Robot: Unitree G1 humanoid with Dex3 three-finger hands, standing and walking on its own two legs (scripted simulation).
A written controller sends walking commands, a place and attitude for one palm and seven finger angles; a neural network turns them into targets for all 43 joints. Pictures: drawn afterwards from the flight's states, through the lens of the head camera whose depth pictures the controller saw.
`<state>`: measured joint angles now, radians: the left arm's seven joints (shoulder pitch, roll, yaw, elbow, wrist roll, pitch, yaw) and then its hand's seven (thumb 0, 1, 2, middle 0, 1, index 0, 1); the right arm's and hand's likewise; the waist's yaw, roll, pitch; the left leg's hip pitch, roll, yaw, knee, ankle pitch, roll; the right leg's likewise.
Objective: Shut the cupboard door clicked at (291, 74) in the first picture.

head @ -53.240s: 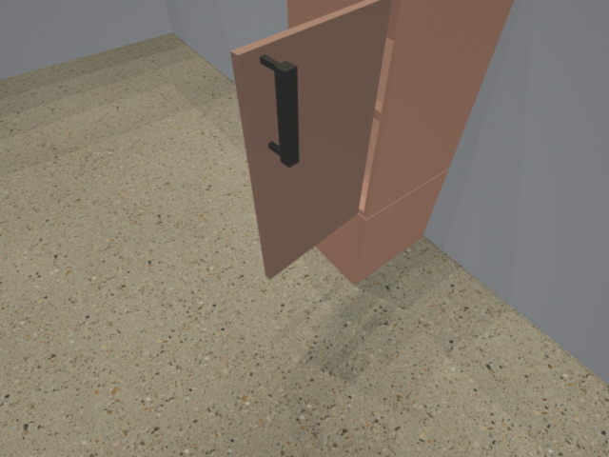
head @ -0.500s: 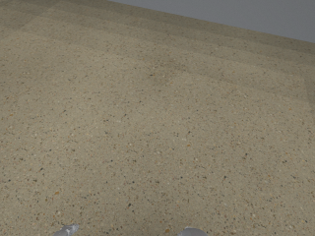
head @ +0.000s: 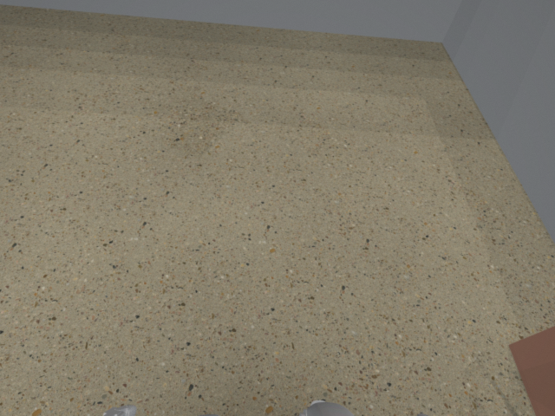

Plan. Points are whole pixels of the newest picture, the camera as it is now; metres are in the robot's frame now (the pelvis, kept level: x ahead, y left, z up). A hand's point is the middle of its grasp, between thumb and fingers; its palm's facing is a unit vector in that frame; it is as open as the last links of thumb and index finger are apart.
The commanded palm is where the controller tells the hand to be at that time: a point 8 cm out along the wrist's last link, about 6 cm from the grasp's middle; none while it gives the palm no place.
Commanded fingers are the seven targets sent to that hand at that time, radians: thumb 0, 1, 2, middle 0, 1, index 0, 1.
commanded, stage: turn to face it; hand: left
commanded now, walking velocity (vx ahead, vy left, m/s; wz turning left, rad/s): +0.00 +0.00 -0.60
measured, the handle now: out of the picture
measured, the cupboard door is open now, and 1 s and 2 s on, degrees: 22 22 22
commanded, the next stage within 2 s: take the last steps up to it in 1.84 s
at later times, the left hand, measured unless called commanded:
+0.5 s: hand (197, 392) +0.17 +0.13 -0.15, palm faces -0.28 -0.93 -0.25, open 7.4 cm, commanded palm none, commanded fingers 0.00 0.90 0.90 -0.20 -0.30 -0.20 -0.30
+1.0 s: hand (246, 336) +0.26 +0.06 -0.16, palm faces -0.56 -0.78 -0.27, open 7.4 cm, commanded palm none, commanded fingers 0.00 0.90 0.90 -0.20 -0.30 -0.20 -0.30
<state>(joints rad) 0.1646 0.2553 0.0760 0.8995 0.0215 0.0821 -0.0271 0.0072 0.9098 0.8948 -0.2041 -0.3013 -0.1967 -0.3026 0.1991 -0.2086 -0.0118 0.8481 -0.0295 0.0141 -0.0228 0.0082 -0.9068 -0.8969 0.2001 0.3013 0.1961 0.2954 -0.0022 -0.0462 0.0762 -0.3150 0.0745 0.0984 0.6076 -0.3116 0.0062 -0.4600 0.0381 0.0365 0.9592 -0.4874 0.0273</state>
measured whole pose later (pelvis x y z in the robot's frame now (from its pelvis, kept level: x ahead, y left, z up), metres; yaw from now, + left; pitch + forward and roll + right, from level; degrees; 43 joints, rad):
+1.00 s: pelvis +0.04 -0.05 -0.01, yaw -36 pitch +0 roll -1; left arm 0.13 0.26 0.08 0.87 0.02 0.05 -0.04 0.01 0.91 0.90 -0.20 -0.30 -0.19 -0.30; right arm 0.25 -0.24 -0.04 0.89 -0.02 0.04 -0.01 0.01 -0.90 -0.90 0.20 0.30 0.20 0.30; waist -0.02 0.03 0.09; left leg -0.27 0.19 0.22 0.72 -0.42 -0.06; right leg -0.30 -0.02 -0.07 0.61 -0.26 0.00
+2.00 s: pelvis +0.06 -0.09 +0.00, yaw -61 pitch +1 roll -1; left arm 0.20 0.19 0.05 0.97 0.02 0.04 0.00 0.01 0.91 0.89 -0.21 -0.30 -0.20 -0.30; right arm 0.22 -0.21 -0.03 0.94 -0.02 0.03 -0.02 0.01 -0.91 -0.90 0.20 0.30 0.19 0.30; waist -0.01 0.00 0.03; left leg -0.30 0.05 0.05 0.58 -0.29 -0.05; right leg -0.25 0.04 0.01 0.54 -0.31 -0.03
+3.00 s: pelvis +0.02 -0.38 +0.00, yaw -69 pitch +0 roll +1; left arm 0.21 0.20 0.04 1.05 0.02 0.02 0.02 0.01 0.93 0.89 -0.20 -0.30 -0.20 -0.30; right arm 0.20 -0.17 -0.02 1.04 -0.01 0.02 -0.03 0.00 -0.93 -0.90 0.20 0.30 0.20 0.30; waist 0.01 -0.02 0.07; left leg -0.25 0.06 0.13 0.56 -0.30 -0.01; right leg -0.29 -0.06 -0.01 0.59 -0.23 0.02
